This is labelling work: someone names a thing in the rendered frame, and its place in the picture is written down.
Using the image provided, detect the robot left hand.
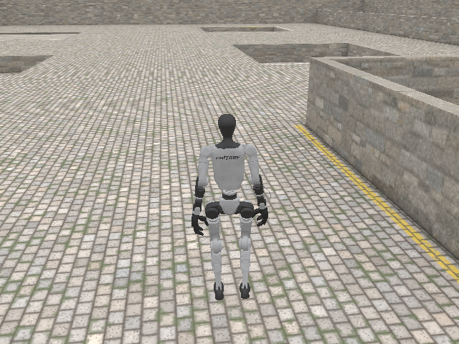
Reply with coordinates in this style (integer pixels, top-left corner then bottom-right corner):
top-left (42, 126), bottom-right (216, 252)
top-left (191, 214), bottom-right (209, 236)

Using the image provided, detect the robot right forearm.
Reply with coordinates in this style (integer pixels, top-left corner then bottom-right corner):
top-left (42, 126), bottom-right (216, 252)
top-left (253, 174), bottom-right (267, 209)

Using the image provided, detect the right robot shin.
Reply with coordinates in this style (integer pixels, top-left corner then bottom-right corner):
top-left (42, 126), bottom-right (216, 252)
top-left (240, 238), bottom-right (251, 289)

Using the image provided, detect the robot right hand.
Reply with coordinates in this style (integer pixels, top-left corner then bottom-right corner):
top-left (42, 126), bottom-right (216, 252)
top-left (252, 207), bottom-right (268, 226)

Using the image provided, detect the robot left upper arm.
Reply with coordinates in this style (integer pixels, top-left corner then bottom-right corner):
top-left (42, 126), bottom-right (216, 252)
top-left (198, 145), bottom-right (213, 187)

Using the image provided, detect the humanoid robot torso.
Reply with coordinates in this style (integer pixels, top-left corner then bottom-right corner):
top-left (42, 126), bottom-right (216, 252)
top-left (212, 142), bottom-right (245, 215)

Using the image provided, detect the robot left forearm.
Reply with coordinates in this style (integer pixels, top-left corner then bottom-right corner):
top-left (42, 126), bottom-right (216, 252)
top-left (192, 176), bottom-right (205, 215)

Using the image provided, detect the robot right upper arm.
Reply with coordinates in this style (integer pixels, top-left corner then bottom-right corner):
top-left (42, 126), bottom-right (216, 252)
top-left (242, 144), bottom-right (260, 185)

